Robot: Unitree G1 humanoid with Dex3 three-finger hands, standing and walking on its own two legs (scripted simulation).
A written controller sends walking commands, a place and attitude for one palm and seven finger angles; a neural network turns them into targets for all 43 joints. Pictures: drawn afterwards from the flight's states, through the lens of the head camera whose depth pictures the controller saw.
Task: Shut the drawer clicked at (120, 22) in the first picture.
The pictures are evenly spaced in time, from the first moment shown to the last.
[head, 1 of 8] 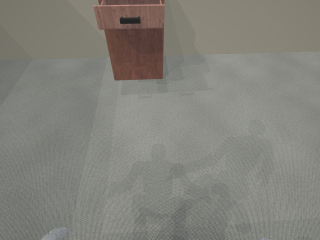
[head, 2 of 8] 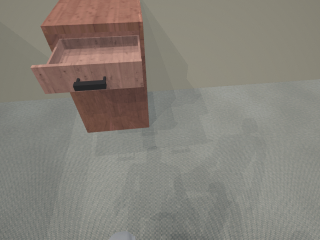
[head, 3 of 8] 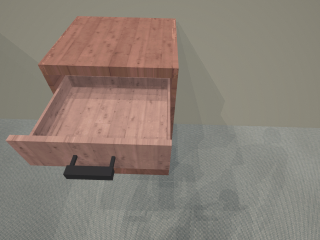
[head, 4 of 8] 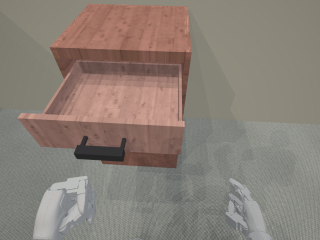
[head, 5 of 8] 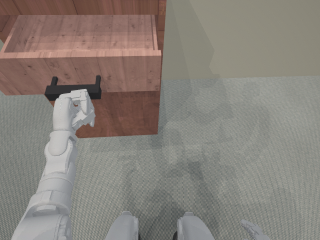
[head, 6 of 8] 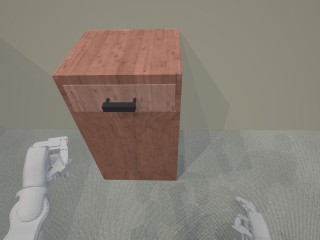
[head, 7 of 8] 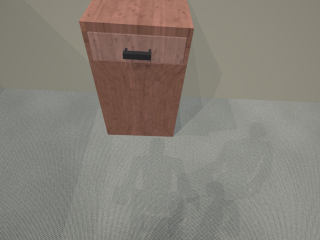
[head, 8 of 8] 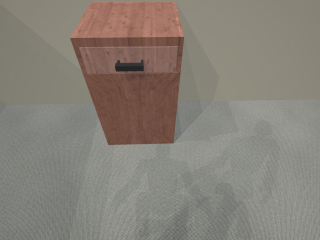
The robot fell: no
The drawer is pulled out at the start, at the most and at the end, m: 0.30 0.30 0.00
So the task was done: yes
